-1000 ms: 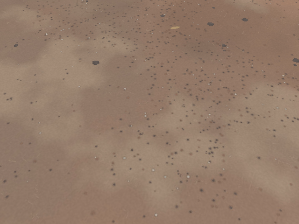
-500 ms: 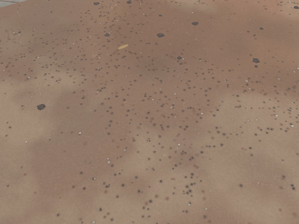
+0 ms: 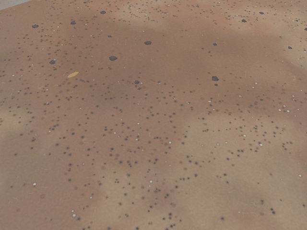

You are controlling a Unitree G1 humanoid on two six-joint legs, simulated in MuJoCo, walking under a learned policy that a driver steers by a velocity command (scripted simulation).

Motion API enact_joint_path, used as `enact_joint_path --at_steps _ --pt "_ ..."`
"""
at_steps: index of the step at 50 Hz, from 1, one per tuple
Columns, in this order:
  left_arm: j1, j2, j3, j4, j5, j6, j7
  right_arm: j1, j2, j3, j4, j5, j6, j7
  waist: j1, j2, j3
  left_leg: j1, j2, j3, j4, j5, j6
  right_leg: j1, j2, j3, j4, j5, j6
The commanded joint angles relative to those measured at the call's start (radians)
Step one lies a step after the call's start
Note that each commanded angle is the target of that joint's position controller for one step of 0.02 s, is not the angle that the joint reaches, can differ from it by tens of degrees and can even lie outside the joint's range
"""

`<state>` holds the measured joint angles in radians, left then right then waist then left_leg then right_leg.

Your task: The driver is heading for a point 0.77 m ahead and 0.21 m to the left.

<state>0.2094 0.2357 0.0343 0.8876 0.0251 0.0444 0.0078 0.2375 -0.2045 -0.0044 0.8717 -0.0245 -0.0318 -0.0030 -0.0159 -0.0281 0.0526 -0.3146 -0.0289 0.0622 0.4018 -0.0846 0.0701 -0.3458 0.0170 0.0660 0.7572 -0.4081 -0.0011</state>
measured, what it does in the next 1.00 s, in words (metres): steps on the spot, turning left: right foot, then right foot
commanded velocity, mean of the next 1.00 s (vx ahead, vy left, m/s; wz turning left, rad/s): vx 0.01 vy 0.00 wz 0.34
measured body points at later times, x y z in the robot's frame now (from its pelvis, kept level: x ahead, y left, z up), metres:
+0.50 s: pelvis +0.01 +0.01 +0.00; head +0.04 +0.03 +0.45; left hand +0.07 +0.29 -0.14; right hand +0.12 -0.26 -0.12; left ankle +0.02 +0.08 -0.74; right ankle -0.01 -0.13 -0.67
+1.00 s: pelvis +0.01 -0.04 +0.01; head +0.04 -0.06 +0.46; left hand -0.01 +0.25 -0.10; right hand +0.22 -0.25 -0.13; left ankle -0.07 +0.07 -0.68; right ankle +0.05 -0.12 -0.74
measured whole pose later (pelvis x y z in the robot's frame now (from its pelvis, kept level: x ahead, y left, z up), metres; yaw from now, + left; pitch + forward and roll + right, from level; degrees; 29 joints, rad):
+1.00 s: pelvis +0.01 -0.04 +0.01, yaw +25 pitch +0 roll +1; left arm 0.21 0.24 0.02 0.80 0.02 0.00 0.03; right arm 0.20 -0.30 -0.08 0.81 -0.02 0.06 0.01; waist 0.00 0.06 0.04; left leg -0.40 -0.12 -0.13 0.94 -0.41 -0.02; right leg -0.21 0.03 0.02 0.40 -0.20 -0.04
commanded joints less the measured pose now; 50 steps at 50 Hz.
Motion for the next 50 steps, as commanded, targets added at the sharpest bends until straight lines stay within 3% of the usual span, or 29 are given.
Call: enact_joint_path --at_steps 1,3,4,5,6,7,9,13,16,17,18,19,20,21,22,23,25,29,34,38,40,41,42,43,44,45,47,50 --pt "0.121 0.064 0.007 0.011 -0.001 0.003 0.005 -0.028 -0.160 -0.039 -0.051 0.005 0.016 -0.003 0.040 0.176 -0.082 -0.053 0.223 -0.245 -0.201 -0.304 0.104 0.172 0.015 -0.072 -0.141 0.058 -0.014" --pt "0.140 0.053 -0.001 0.034 0.002 -0.015 0.011 -0.001 -0.138 -0.032 -0.033 0.012 0.030 -0.005 0.050 0.126 -0.042 -0.141 0.207 -0.259 -0.204 -0.418 0.046 0.282 0.002 -0.052 -0.330 0.142 -0.046" --pt "0.142 0.076 -0.002 0.034 0.012 -0.028 0.018 0.022 -0.121 -0.029 -0.024 0.014 0.031 -0.002 0.047 0.077 -0.016 -0.172 0.183 -0.257 -0.180 -0.412 -0.003 0.303 -0.069 0.038 -0.419 0.141 -0.066" --pt "0.106 0.138 0.009 0.024 0.010 -0.039 0.026 0.043 -0.101 -0.029 -0.031 0.028 0.030 0.004 0.008 -0.027 0.013 -0.161 0.099 -0.182 -0.124 -0.341 -0.042 0.215 -0.166 0.162 -0.475 0.015 -0.099" --pt "0.057 0.129 0.009 0.024 -0.004 -0.046 0.029 -0.001 -0.104 -0.032 -0.042 0.031 0.030 0.007 -0.001 -0.098 0.033 -0.027 0.038 -0.111 -0.027 -0.220 -0.049 0.042 -0.204 0.195 -0.542 -0.085 -0.115" --pt "0.014 0.118 0.008 0.016 -0.004 -0.054 0.033 -0.016 -0.107 -0.036 -0.044 0.023 0.030 0.009 -0.015 -0.111 0.034 0.030 0.023 -0.100 0.044 -0.165 -0.042 0.002 -0.200 0.176 -0.558 -0.091 -0.105" --pt "-0.003 0.149 0.026 0.009 -0.007 -0.056 0.046 0.013 -0.120 -0.047 -0.038 0.010 0.032 0.010 -0.018 -0.138 0.017 0.000 0.002 -0.076 0.169 -0.181 -0.028 0.036 -0.202 0.129 -0.522 0.008 -0.115" --pt "0.004 0.139 0.038 -0.011 -0.008 -0.050 0.054 0.056 -0.098 -0.056 -0.044 0.001 0.039 -0.001 -0.003 -0.099 -0.020 -0.081 0.019 -0.034 0.361 -0.352 -0.004 0.123 -0.309 0.096 -0.399 0.488 -0.208" --pt "0.001 0.163 0.051 -0.010 -0.006 -0.039 0.053 0.061 -0.080 -0.057 -0.057 0.009 0.037 -0.005 0.000 -0.085 -0.046 -0.024 0.014 -0.003 0.208 -0.268 0.001 0.176 -0.285 0.030 -0.291 0.587 -0.160" --pt "0.014 0.169 0.057 -0.006 -0.004 -0.035 0.052 0.064 -0.094 -0.061 -0.062 0.009 0.033 -0.004 -0.003 -0.064 -0.050 0.025 0.015 -0.035 0.110 -0.163 0.008 0.160 -0.253 -0.004 -0.232 0.522 -0.119" --pt "0.040 0.154 0.060 -0.012 -0.001 -0.030 0.048 0.075 -0.160 -0.078 -0.071 0.001 0.025 -0.005 0.009 0.065 -0.067 0.087 0.102 -0.209 0.009 0.038 0.033 0.100 -0.173 -0.079 -0.071 0.339 -0.062" --pt "0.011 0.094 0.044 -0.060 -0.018 -0.024 0.047 0.113 -0.291 -0.113 -0.075 0.003 0.025 0.000 -0.003 0.290 -0.054 0.175 0.329 -0.557 -0.079 0.324 0.170 -0.142 0.025 -0.181 0.130 -0.073 0.012" --pt "-0.023 0.083 0.034 -0.072 -0.008 -0.011 0.048 0.206 -0.274 -0.110 -0.050 0.006 0.026 0.007 -0.037 0.245 -0.095 0.212 0.400 -0.654 -0.108 0.419 0.259 -0.183 0.033 -0.060 0.304 -0.268 0.001" --pt "-0.026 0.086 0.035 -0.067 -0.011 -0.006 0.042 0.179 -0.243 -0.106 -0.052 0.011 0.030 0.002 -0.015 0.137 -0.078 0.199 0.359 -0.562 -0.083 0.358 0.263 -0.198 0.004 -0.023 0.378 -0.208 -0.006" --pt "-0.045 0.086 0.034 -0.067 -0.015 -0.010 0.037 0.116 -0.222 -0.102 -0.068 0.010 0.039 -0.007 0.001 0.079 -0.050 0.167 0.301 -0.488 -0.085 0.274 0.228 -0.213 -0.018 -0.011 0.373 -0.132 -0.007" --pt "-0.060 0.100 0.037 -0.073 -0.012 -0.018 0.033 0.063 -0.208 -0.099 -0.087 0.012 0.046 -0.014 0.014 0.086 -0.043 0.166 0.255 -0.448 -0.096 0.209 0.190 -0.222 -0.033 -0.004 0.337 -0.066 -0.008" --pt "-0.044 0.111 0.038 -0.071 -0.002 -0.022 0.023 0.035 -0.184 -0.094 -0.103 0.016 0.052 -0.014 0.017 0.111 -0.092 0.192 0.200 -0.393 -0.088 0.264 0.165 -0.189 -0.019 -0.020 0.303 -0.007 0.007" --pt "-0.067 0.095 0.028 -0.099 -0.012 -0.016 0.024 0.080 -0.216 -0.108 -0.100 0.017 0.055 -0.011 -0.010 0.122 -0.111 0.226 0.194 -0.423 -0.088 0.176 0.172 -0.184 -0.003 -0.020 0.179 0.000 0.033" --pt "-0.086 0.106 0.022 -0.135 -0.015 -0.017 0.028 0.043 -0.234 -0.118 -0.125 0.005 0.070 -0.001 -0.021 0.156 -0.097 0.134 0.173 -0.494 -0.102 0.010 0.161 -0.095 0.022 -0.018 0.047 0.006 0.031" --pt "-0.009 0.111 0.020 -0.136 -0.024 -0.031 0.034 -0.022 -0.233 -0.119 -0.144 0.003 0.080 0.010 0.006 0.172 -0.110 0.075 0.153 -0.534 -0.082 0.013 0.118 0.055 0.044 -0.030 -0.124 0.021 0.001" --pt "0.064 0.105 0.018 -0.122 -0.018 -0.042 0.042 -0.052 -0.214 -0.111 -0.147 0.015 0.084 0.007 0.047 0.148 -0.100 -0.011 0.101 -0.512 -0.039 -0.086 0.051 0.211 0.038 -0.036 -0.372 0.147 -0.026" --pt "0.051 0.163 0.029 -0.132 -0.004 -0.047 0.050 -0.021 -0.171 -0.099 -0.150 0.018 0.081 0.003 0.025 0.020 -0.084 -0.083 0.027 -0.443 0.062 -0.257 -0.003 0.250 -0.104 0.127 -0.507 0.079 -0.062" --pt "-0.006 0.241 0.037 -0.174 0.005 -0.045 0.050 0.032 -0.120 -0.086 -0.159 0.023 0.074 -0.001 -0.010 -0.171 -0.090 -0.195 -0.129 -0.250 0.271 -0.417 -0.048 0.277 -0.357 0.415 -0.599 0.061 -0.139" --pt "-0.022 0.262 0.047 -0.169 0.016 -0.042 0.040 0.000 -0.198 -0.105 -0.151 -0.005 0.072 -0.008 0.012 -0.145 -0.054 -0.166 -0.124 -0.201 0.469 -0.484 -0.060 0.095 -0.410 0.456 -0.579 0.135 -0.242" --pt "-0.053 0.196 0.031 -0.173 0.009 -0.046 0.033 0.006 -0.207 -0.109 -0.141 -0.004 0.072 -0.006 -0.018 -0.084 -0.033 -0.119 -0.098 -0.241 0.565 -0.430 -0.060 0.042 -0.358 0.401 -0.568 0.191 -0.252" --pt "-0.107 0.147 0.019 -0.176 -0.001 -0.050 0.026 0.027 -0.197 -0.108 -0.118 -0.001 0.074 -0.001 -0.046 -0.060 -0.013 -0.100 -0.089 -0.233 0.618 -0.363 -0.064 0.026 -0.282 0.285 -0.548 0.240 -0.220" --pt "-0.119 0.128 0.012 -0.183 -0.003 -0.055 0.027 0.056 -0.182 -0.101 -0.093 -0.001 0.082 0.009 -0.047 -0.113 -0.038 -0.109 -0.090 -0.204 0.650 -0.320 -0.084 0.103 -0.200 0.163 -0.508 0.390 -0.185" --pt "-0.030 0.127 0.009 -0.145 -0.007 -0.059 0.026 0.001 -0.144 -0.079 -0.093 0.008 0.088 0.010 0.004 -0.105 -0.064 -0.099 -0.063 -0.172 0.488 -0.347 -0.113 0.227 -0.196 0.130 -0.458 0.521 -0.193"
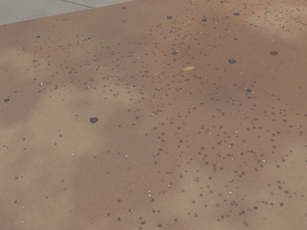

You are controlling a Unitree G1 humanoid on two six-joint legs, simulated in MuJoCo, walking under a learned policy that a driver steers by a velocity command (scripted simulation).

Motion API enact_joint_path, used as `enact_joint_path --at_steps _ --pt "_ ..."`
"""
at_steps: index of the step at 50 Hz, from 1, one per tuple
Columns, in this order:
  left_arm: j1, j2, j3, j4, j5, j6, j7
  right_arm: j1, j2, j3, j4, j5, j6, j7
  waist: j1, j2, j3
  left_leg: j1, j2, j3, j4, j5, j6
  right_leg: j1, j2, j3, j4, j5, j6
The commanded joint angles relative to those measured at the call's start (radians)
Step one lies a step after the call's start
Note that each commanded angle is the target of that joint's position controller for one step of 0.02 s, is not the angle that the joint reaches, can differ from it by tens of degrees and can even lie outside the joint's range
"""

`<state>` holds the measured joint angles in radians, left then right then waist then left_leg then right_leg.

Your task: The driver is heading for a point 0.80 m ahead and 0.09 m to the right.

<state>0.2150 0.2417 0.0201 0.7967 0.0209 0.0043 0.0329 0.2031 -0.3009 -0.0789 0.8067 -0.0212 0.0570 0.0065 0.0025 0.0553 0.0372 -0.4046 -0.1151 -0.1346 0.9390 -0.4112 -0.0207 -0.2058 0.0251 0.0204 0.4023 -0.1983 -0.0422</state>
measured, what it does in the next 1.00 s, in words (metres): walks ahead: left foot, then right foot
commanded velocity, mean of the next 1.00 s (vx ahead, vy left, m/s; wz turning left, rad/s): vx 0.28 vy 0.00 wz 0.04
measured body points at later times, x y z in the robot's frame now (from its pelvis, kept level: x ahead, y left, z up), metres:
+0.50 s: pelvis +0.03 -0.01 +0.00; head +0.04 -0.02 +0.45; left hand +0.12 +0.27 -0.12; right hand +0.04 -0.28 -0.15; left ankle -0.04 +0.12 -0.75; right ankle +0.05 -0.10 -0.73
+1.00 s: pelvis +0.26 -0.02 -0.02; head +0.30 -0.02 +0.42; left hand +0.17 +0.22 -0.16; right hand +0.47 -0.23 -0.13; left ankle +0.41 +0.06 -0.74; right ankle +0.07 -0.10 -0.74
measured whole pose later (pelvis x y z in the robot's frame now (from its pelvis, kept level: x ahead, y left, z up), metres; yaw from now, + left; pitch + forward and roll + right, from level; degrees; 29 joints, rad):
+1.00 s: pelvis +0.26 -0.02 -0.02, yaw +0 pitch +1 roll +0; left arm 0.48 0.19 0.01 1.06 0.02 -0.09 0.01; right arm -0.03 -0.21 -0.01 0.84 -0.03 -0.05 0.03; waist 0.06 0.01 0.07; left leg -0.51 -0.01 0.11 0.55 -0.10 0.11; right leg 0.19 0.05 -0.03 0.22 -0.41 -0.05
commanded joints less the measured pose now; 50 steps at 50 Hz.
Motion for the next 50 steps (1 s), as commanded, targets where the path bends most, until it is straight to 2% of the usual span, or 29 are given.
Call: enact_joint_path --at_steps 1,4,6,7,8,9,10,11,12,14,16,17,19,22,23,25,26,27,28,29,30,31,34,36,40,43,45,48,50 --pt "-0.015 0.127 0.024 -0.043 -0.003 -0.018 0.001 0.018 -0.035 0.005 -0.027 0.007 0.001 -0.002 0.000 -0.197 -0.055 0.018 0.037 0.042 -0.125 -0.038 -0.025 0.108 -0.208 0.178 -0.094 0.311 -0.154" --pt "0.021 0.156 0.032 -0.015 0.005 -0.006 -0.006 -0.002 -0.032 0.018 -0.014 0.022 0.003 -0.015 0.027 -0.243 -0.057 0.124 0.049 0.110 -0.348 -0.057 -0.008 0.121 -0.207 0.194 -0.065 0.317 -0.154" --pt "0.017 0.162 0.035 0.002 -0.002 0.002 -0.008 0.046 -0.025 0.024 0.019 0.025 -0.006 -0.027 -0.008 -0.217 -0.052 0.233 0.052 0.133 -0.596 0.132 0.013 0.098 -0.192 0.186 -0.021 0.377 -0.121" --pt "0.028 0.154 0.033 0.010 -0.004 -0.001 -0.007 0.059 -0.035 0.025 0.033 0.018 -0.017 -0.034 -0.014 -0.189 -0.061 0.329 0.085 0.087 -0.694 0.273 0.026 0.051 -0.190 0.186 -0.008 0.379 -0.083" --pt "0.037 0.132 0.026 0.006 -0.008 -0.010 -0.011 0.061 -0.072 0.023 0.036 0.004 -0.030 -0.041 -0.002 -0.133 -0.096 0.426 0.172 -0.008 -0.695 0.326 0.041 -0.011 -0.173 0.172 0.006 0.307 -0.038" --pt "0.048 0.096 0.018 -0.002 -0.021 -0.018 -0.017 0.009 -0.128 0.016 0.041 0.003 -0.038 -0.039 0.051 0.010 -0.072 0.368 0.254 -0.091 -0.628 0.460 0.082 -0.030 -0.087 0.093 -0.020 0.160 -0.007" --pt "0.019 0.100 0.016 0.023 -0.016 -0.014 -0.014 -0.016 -0.070 0.031 0.047 0.008 -0.045 -0.029 0.025 0.005 -0.063 0.294 0.263 -0.083 -0.622 0.432 0.102 0.046 -0.071 0.077 -0.055 0.071 0.006" --pt "0.000 0.108 0.020 0.038 -0.012 -0.009 -0.012 -0.021 -0.046 0.041 0.054 0.008 -0.052 -0.024 0.015 0.013 -0.036 0.260 0.240 -0.070 -0.633 0.367 0.091 0.068 -0.070 0.080 -0.055 0.076 0.009" --pt "0.002 0.111 0.021 0.054 -0.008 -0.007 -0.014 0.001 -0.048 0.042 0.075 0.006 -0.054 -0.026 0.005 0.027 -0.047 0.254 0.216 -0.062 -0.660 0.221 0.087 0.092 -0.063 0.069 -0.041 0.041 0.004" --pt "-0.010 0.115 0.029 0.056 0.004 -0.001 -0.024 0.058 -0.101 0.024 0.111 0.006 -0.046 -0.032 -0.014 0.111 0.009 0.232 0.215 -0.122 -0.715 -0.166 0.132 -0.007 -0.001 -0.001 0.088 -0.170 -0.013" --pt "-0.048 0.100 0.027 0.043 0.013 -0.003 -0.034 0.097 -0.130 0.010 0.120 0.001 -0.039 -0.026 -0.044 0.138 0.120 0.218 0.316 -0.258 -0.805 -0.401 0.204 -0.184 0.019 -0.063 0.205 -0.244 -0.020" --pt "-0.067 0.093 0.026 0.034 0.014 -0.009 -0.037 0.107 -0.124 0.009 0.123 0.001 -0.042 -0.024 -0.054 0.134 0.152 0.205 0.359 -0.308 -0.838 -0.408 0.236 -0.226 -0.006 -0.060 0.265 -0.228 -0.022" --pt "-0.079 0.102 0.031 0.022 0.010 -0.026 -0.045 0.112 -0.113 0.007 0.128 -0.005 -0.059 -0.022 -0.049 0.104 0.153 0.273 0.392 -0.329 -0.854 -0.297 0.266 -0.315 -0.044 -0.031 0.347 -0.249 -0.028" --pt "-0.074 0.098 0.034 0.020 0.005 -0.050 -0.059 0.099 -0.112 0.000 0.136 0.002 -0.085 -0.018 -0.032 0.071 0.108 0.325 0.346 -0.218 -0.818 -0.102 0.250 -0.266 -0.048 -0.049 0.270 -0.204 -0.028" --pt "-0.056 0.092 0.034 0.025 0.002 -0.053 -0.060 0.088 -0.113 -0.002 0.137 0.004 -0.090 -0.015 -0.019 0.071 0.092 0.295 0.327 -0.177 -0.801 -0.057 0.240 -0.192 -0.039 -0.065 0.216 -0.173 -0.029" --pt "0.076 0.075 0.038 0.073 0.000 -0.057 -0.056 0.043 -0.112 -0.005 0.132 0.015 -0.093 -0.011 0.056 0.036 0.067 0.125 0.275 -0.089 -0.709 -0.015 0.206 0.096 0.007 -0.118 0.052 -0.051 -0.032" --pt "0.182 0.102 0.050 0.114 0.002 -0.061 -0.047 0.041 -0.092 0.001 0.130 0.009 -0.098 -0.010 0.095 -0.021 0.036 0.013 0.234 -0.048 -0.600 0.012 0.184 0.274 0.013 -0.086 0.017 -0.075 -0.031" --pt "0.311 0.176 0.070 0.139 0.016 -0.072 -0.032 0.013 -0.029 0.020 0.106 0.002 -0.107 -0.006 0.153 -0.209 -0.011 -0.106 0.137 0.071 -0.302 0.023 0.140 0.404 -0.179 0.182 -0.132 -0.278 -0.060" --pt "0.399 0.287 0.093 0.160 0.009 -0.070 -0.034 0.006 0.001 0.028 0.067 0.006 -0.113 -0.002 0.153 -0.390 -0.032 -0.287 0.020 0.149 -0.046 -0.148 0.120 0.423 -0.397 0.625 -0.302 -0.554 -0.159" --pt "0.312 0.215 0.075 0.150 0.009 -0.063 -0.036 0.003 -0.066 0.013 0.076 -0.011 -0.108 -0.001 0.088 -0.218 0.053 -0.315 0.092 0.060 0.106 -0.116 0.141 0.306 -0.414 0.626 -0.299 -0.612 -0.188" --pt "0.207 0.165 0.060 0.114 0.004 -0.067 -0.041 0.005 -0.060 0.014 0.086 -0.009 -0.111 0.012 0.038 -0.133 0.101 -0.310 0.138 0.048 0.133 -0.009 0.149 0.228 -0.370 0.531 -0.292 -0.544 -0.176" --pt "0.153 0.137 0.052 0.099 0.003 -0.075 -0.043 0.023 -0.045 0.019 0.101 -0.003 -0.115 0.023 0.010 -0.108 0.099 -0.279 0.168 0.062 0.119 0.070 0.140 0.197 -0.319 0.429 -0.303 -0.414 -0.155" --pt "0.183 0.108 0.036 0.124 -0.001 -0.098 -0.038 0.019 -0.027 0.024 0.116 -0.021 -0.106 0.037 0.000 -0.121 0.047 -0.245 0.191 0.121 0.104 0.194 0.097 0.225 -0.237 0.226 -0.296 -0.011 -0.128" --pt "0.244 0.104 0.032 0.157 -0.009 -0.104 -0.038 -0.031 -0.019 0.027 0.100 -0.019 -0.097 0.040 0.006 -0.123 0.046 -0.292 0.194 0.151 0.093 0.226 0.074 0.258 -0.226 0.158 -0.280 0.198 -0.134" --pt "0.295 0.086 0.020 0.191 -0.009 -0.100 -0.034 -0.193 0.005 0.041 0.037 -0.016 -0.092 0.041 0.031 -0.124 0.083 -0.330 0.180 0.204 -0.055 0.294 0.042 0.238 -0.198 0.076 -0.283 0.370 -0.142" --pt "0.310 0.087 0.017 0.209 -0.007 -0.102 -0.030 -0.285 0.026 0.056 0.000 -0.007 -0.094 0.041 0.047 -0.137 0.101 -0.249 0.154 0.238 -0.232 0.361 0.050 0.214 -0.191 0.037 -0.287 0.445 -0.139" --pt "0.314 0.096 0.018 0.223 -0.005 -0.103 -0.027 -0.307 0.020 0.057 -0.017 -0.004 -0.096 0.037 0.043 -0.142 0.106 -0.199 0.140 0.247 -0.311 0.373 0.076 0.237 -0.213 0.032 -0.284 0.506 -0.138" --pt "0.268 0.114 0.022 0.228 -0.004 -0.104 -0.021 -0.220 -0.011 0.043 -0.005 -0.004 -0.104 0.021 -0.015 -0.147 0.052 -0.056 0.092 0.254 -0.366 0.316 0.134 0.304 -0.235 0.007 -0.160 0.824 -0.117" --pt "0.237 0.132 0.027 0.227 0.000 -0.093 -0.019 0.041 -0.050 0.018 0.079 -0.004 -0.117 0.003 -0.122 -0.138 -0.091 0.211 0.043 0.259 -0.435 0.288 0.174 0.302 -0.210 -0.023 0.150 0.951 -0.089"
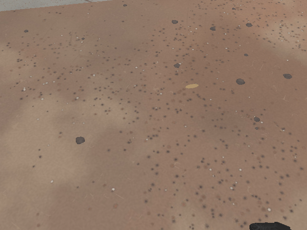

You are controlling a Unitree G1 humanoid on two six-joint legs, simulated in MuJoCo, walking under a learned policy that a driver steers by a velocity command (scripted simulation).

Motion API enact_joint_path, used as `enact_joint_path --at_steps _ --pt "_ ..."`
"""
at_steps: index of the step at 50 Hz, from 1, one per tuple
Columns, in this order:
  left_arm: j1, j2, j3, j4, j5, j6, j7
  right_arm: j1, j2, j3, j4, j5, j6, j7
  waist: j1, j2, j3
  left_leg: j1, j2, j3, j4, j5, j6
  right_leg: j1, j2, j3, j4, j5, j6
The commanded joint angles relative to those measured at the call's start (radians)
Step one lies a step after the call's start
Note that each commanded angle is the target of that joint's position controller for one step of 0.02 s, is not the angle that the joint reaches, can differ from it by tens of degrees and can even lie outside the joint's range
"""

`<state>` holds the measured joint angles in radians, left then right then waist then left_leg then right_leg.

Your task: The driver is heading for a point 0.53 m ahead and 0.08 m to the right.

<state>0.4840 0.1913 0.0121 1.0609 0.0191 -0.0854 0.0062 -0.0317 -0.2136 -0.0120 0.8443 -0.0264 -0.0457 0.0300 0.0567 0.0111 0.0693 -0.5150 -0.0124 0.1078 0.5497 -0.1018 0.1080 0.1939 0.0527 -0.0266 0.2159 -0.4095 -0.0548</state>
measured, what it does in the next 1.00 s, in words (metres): walks ahead: left foot, then right foot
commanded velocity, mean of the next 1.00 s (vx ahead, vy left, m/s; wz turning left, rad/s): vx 0.37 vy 0.00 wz -0.13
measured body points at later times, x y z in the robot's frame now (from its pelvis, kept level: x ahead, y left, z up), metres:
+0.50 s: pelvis +0.28 +0.01 +0.01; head +0.32 +0.01 +0.46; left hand +0.48 +0.22 -0.11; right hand +0.20 -0.22 -0.13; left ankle +0.15 +0.08 -0.72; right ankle +0.45 -0.10 -0.69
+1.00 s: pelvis +0.48 -0.03 +0.02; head +0.50 -0.04 +0.47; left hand +0.54 +0.21 -0.13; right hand +0.52 -0.27 -0.13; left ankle +0.57 +0.09 -0.70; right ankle +0.45 -0.08 -0.72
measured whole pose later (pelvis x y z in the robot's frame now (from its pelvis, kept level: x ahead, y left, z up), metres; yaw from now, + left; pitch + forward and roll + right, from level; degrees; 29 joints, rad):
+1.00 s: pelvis +0.48 -0.03 +0.02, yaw -9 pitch -1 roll -1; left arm 0.29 0.18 0.01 1.02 0.02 -0.05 0.02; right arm 0.19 -0.20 -0.02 0.98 -0.02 0.00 -0.03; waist 0.01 0.04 0.06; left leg -0.43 0.04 0.01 0.69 -0.22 0.01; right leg -0.11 0.11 -0.06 0.34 -0.22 -0.11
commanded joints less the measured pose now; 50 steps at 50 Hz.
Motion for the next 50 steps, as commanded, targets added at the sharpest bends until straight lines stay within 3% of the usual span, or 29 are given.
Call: enact_joint_path --at_steps 1,2,3,4,5,6,7,8,10,12,15,18,22,25,27,28,29,30,31,32,33,35,37,39,44,50 --pt "-0.029 0.170 0.031 -0.047 -0.003 -0.001 0.005 0.431 -0.182 -0.067 0.084 -0.017 -0.021 -0.033 -0.232 -0.059 -0.210 0.560 0.041 -0.087 -0.069 -0.071 0.078 -0.261 -0.204 0.007 0.577 0.933 -0.065" --pt "0.052 0.069 0.010 -0.076 -0.027 0.000 -0.006 0.530 -0.280 -0.092 0.092 -0.041 -0.022 -0.040 -0.194 0.132 -0.338 0.816 0.339 -0.523 -0.115 -0.261 0.171 -0.569 -0.069 -0.044 0.954 0.350 -0.030" --pt "0.077 0.109 0.028 -0.063 -0.021 0.002 -0.009 0.475 -0.270 -0.093 0.092 -0.010 -0.011 -0.025 -0.162 0.160 -0.370 0.820 0.425 -0.870 -0.287 -0.327 0.243 -0.744 0.036 0.072 1.151 -0.092 -0.036" --pt "-0.024 0.153 0.042 -0.091 -0.008 0.004 -0.006 0.348 -0.220 -0.084 0.075 0.014 -0.010 -0.022 -0.114 0.076 -0.188 0.671 0.379 -0.709 -0.312 -0.392 0.205 -0.818 -0.046 0.105 1.158 0.004 -0.050" --pt "-0.092 0.145 0.040 -0.108 -0.004 -0.003 -0.011 0.278 -0.148 -0.066 0.062 0.017 -0.018 -0.017 -0.100 0.021 -0.086 0.519 0.340 -0.572 -0.352 -0.326 0.182 -0.804 -0.085 0.093 1.100 0.085 -0.052" --pt "-0.111 0.122 0.039 -0.107 -0.003 -0.001 -0.014 0.252 -0.113 -0.056 0.067 0.012 -0.027 -0.017 -0.067 0.004 -0.037 0.420 0.291 -0.474 -0.381 -0.230 0.147 -0.759 -0.118 0.089 1.038 0.121 -0.051" --pt "-0.105 0.110 0.037 -0.107 0.012 0.010 -0.019 0.259 -0.089 -0.047 0.085 0.012 -0.036 -0.021 -0.039 0.016 -0.021 0.351 0.252 -0.399 -0.396 -0.132 0.122 -0.707 -0.138 0.088 0.988 0.134 -0.041" --pt "-0.088 0.088 0.034 -0.099 0.018 0.023 -0.026 0.274 -0.074 -0.040 0.099 0.010 -0.044 -0.023 -0.022 0.024 -0.027 0.321 0.230 -0.344 -0.407 -0.068 0.111 -0.669 -0.146 0.082 0.961 0.141 -0.030" --pt "-0.109 0.076 0.033 -0.107 0.020 0.038 -0.035 0.330 -0.092 -0.043 0.126 0.014 -0.061 -0.023 -0.015 0.026 -0.025 0.316 0.214 -0.285 -0.422 0.040 0.116 -0.686 -0.153 0.058 0.920 0.162 -0.012" --pt "-0.196 0.083 0.034 -0.138 0.021 0.048 -0.040 0.369 -0.113 -0.046 0.141 0.017 -0.065 -0.024 -0.024 0.025 0.003 0.333 0.200 -0.243 -0.451 0.058 0.115 -0.766 -0.172 0.035 0.857 0.227 0.009" --pt "-0.336 0.089 0.032 -0.187 0.015 0.049 -0.042 0.432 -0.107 -0.040 0.158 0.019 -0.061 -0.024 -0.058 0.025 0.030 0.389 0.174 -0.196 -0.459 0.158 0.096 -0.855 -0.178 0.001 0.717 0.335 0.032" --pt "-0.427 0.067 0.019 -0.215 0.002 0.043 -0.045 0.473 -0.107 -0.035 0.170 0.015 -0.062 -0.028 -0.086 0.037 0.029 0.441 0.159 -0.116 -0.450 0.259 0.061 -0.833 -0.147 -0.030 0.555 0.420 0.028" --pt "-0.524 0.065 0.012 -0.252 0.000 0.040 -0.045 0.537 -0.101 -0.030 0.198 0.004 -0.060 -0.044 -0.117 0.042 0.046 0.574 0.201 -0.055 -0.427 0.375 0.049 -0.839 -0.103 -0.051 0.431 0.424 -0.011" --pt "-0.507 0.076 0.019 -0.259 0.006 0.032 -0.042 0.519 -0.114 -0.030 0.202 -0.002 -0.056 -0.059 -0.087 0.055 0.026 0.661 0.231 -0.006 -0.320 0.649 0.035 -0.768 -0.054 -0.086 0.371 0.326 -0.061" --pt "-0.380 0.103 0.035 -0.225 0.011 0.027 -0.034 0.493 -0.143 -0.038 0.196 -0.007 -0.048 -0.067 -0.027 0.080 -0.052 0.690 0.241 0.024 -0.111 0.926 0.024 -0.626 0.014 -0.122 0.355 0.224 -0.107" --pt "-0.241 0.118 0.046 -0.178 0.019 0.018 -0.029 0.490 -0.146 -0.038 0.195 -0.004 -0.040 -0.067 0.024 0.072 -0.114 0.651 0.227 0.032 0.076 0.922 0.012 -0.475 0.040 -0.114 0.287 0.257 -0.132" --pt "-0.091 0.158 0.064 -0.136 0.041 0.008 -0.021 0.471 -0.142 -0.034 0.176 0.010 -0.041 -0.066 0.094 0.053 -0.189 0.468 0.206 0.047 0.315 0.701 -0.009 -0.230 -0.047 -0.005 0.250 0.362 -0.176" --pt "-0.014 0.276 0.095 -0.133 0.056 0.011 -0.009 0.545 -0.048 -0.014 0.132 0.050 -0.046 -0.052 0.061 -0.172 -0.337 0.081 0.038 0.087 0.754 -0.034 -0.066 0.121 -0.395 0.450 0.278 0.701 -0.337" --pt "-0.017 0.266 0.097 -0.122 -0.001 0.023 -0.015 0.547 -0.114 -0.035 0.143 0.040 -0.044 -0.054 0.042 -0.095 -0.426 -0.017 -0.046 -0.083 0.913 -0.441 -0.072 0.145 -0.473 0.644 0.212 1.013 -0.408" --pt "-0.120 0.242 0.089 -0.133 -0.023 0.024 -0.014 0.459 -0.112 -0.038 0.114 0.030 -0.043 -0.055 0.002 -0.038 -0.288 -0.059 0.023 -0.146 0.886 -0.356 -0.069 0.010 -0.432 0.454 0.200 1.085 -0.369" --pt "-0.186 0.169 0.071 -0.139 -0.020 0.020 -0.013 0.410 -0.094 -0.033 0.104 0.025 -0.047 -0.054 -0.017 -0.014 -0.165 -0.063 0.049 -0.142 0.810 -0.312 -0.071 -0.130 -0.385 0.348 0.157 1.074 -0.317" --pt "-0.241 0.093 0.046 -0.133 -0.023 0.016 -0.005 0.407 -0.083 -0.037 0.111 -0.004 -0.019 -0.049 -0.075 -0.008 -0.068 0.029 0.082 -0.135 0.664 -0.271 -0.081 -0.322 -0.284 0.203 0.078 0.998 -0.222" --pt "-0.229 0.101 0.040 -0.121 -0.011 0.006 -0.003 0.439 -0.049 -0.035 0.122 -0.010 0.012 -0.042 -0.103 -0.020 -0.087 0.112 0.063 -0.118 0.591 -0.236 -0.095 -0.385 -0.252 0.137 0.066 1.083 -0.198" --pt "-0.218 0.134 0.042 -0.111 -0.004 0.000 -0.003 0.444 -0.036 -0.034 0.126 -0.003 0.026 -0.040 -0.119 -0.038 -0.109 0.120 0.055 -0.104 0.519 -0.189 -0.107 -0.389 -0.230 0.086 0.067 1.152 -0.187" --pt "-0.180 0.120 0.025 -0.088 -0.002 0.015 0.005 0.323 -0.044 -0.031 0.108 0.005 0.039 -0.050 -0.079 -0.100 -0.110 0.108 0.056 -0.080 0.290 -0.077 -0.109 -0.335 -0.192 0.040 0.081 1.076 -0.117" --pt "-0.162 0.102 0.011 -0.057 0.009 0.037 0.022 0.281 -0.044 -0.022 0.125 0.011 0.042 -0.075 -0.052 -0.101 -0.075 0.197 0.043 -0.087 0.078 -0.153 -0.085 -0.307 -0.243 0.109 0.129 0.907 -0.145"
